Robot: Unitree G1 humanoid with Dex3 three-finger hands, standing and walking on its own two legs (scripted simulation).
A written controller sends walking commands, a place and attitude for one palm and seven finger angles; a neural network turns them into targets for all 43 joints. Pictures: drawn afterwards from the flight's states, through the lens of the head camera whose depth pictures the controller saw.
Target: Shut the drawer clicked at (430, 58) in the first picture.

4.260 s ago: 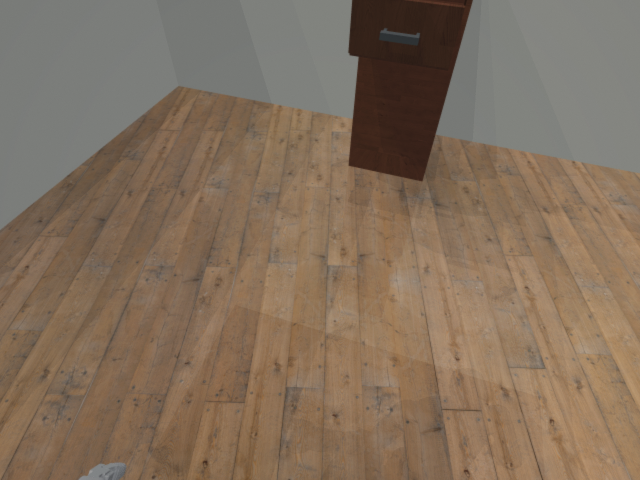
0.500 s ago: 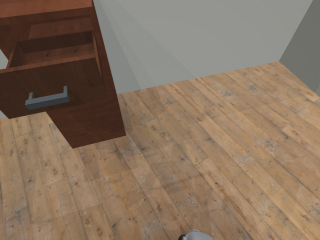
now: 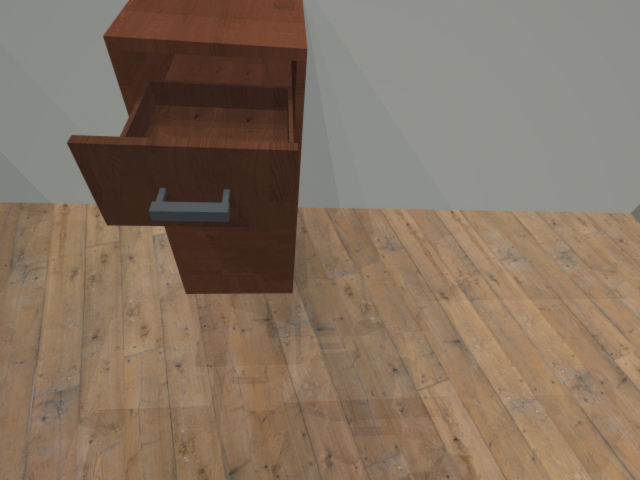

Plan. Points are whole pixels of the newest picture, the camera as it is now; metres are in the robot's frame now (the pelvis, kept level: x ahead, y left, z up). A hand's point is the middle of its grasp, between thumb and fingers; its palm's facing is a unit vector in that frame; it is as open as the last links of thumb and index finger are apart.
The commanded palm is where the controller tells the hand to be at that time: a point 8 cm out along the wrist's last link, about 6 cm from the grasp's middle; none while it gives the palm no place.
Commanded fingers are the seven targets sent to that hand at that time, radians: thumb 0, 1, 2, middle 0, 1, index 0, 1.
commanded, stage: take the last steps up to it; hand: left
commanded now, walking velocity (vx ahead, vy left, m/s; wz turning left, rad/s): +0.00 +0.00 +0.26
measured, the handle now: (192, 202) +0.51 +0.24 +0.01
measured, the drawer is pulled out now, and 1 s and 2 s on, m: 0.30 0.30 0.30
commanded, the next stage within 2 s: come to a stop and stand still in 0.96 s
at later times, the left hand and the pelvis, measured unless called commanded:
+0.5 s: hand out of the picture -0.04 +0.11 -0.16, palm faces +0.18 -0.97 -0.16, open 7.4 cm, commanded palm none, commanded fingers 0.00 0.90 0.90 -0.20 -0.30 -0.20 -0.30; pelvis +0.04 -0.03 +0.01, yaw +5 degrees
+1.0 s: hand (179, 419) +0.23 +0.21 -0.16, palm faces +0.11 -0.96 -0.24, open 7.4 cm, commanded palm none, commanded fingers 0.00 0.90 0.90 -0.20 -0.30 -0.20 -0.30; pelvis +0.17 +0.01 +0.00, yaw +4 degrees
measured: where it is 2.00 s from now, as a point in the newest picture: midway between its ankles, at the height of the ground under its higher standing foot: outside the picture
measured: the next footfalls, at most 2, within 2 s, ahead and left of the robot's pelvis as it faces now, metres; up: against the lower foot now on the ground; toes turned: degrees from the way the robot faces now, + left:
right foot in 0.26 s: +0.05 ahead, -0.14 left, +0.00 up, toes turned -3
left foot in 0.68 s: +0.17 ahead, +0.14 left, +0.00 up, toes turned +14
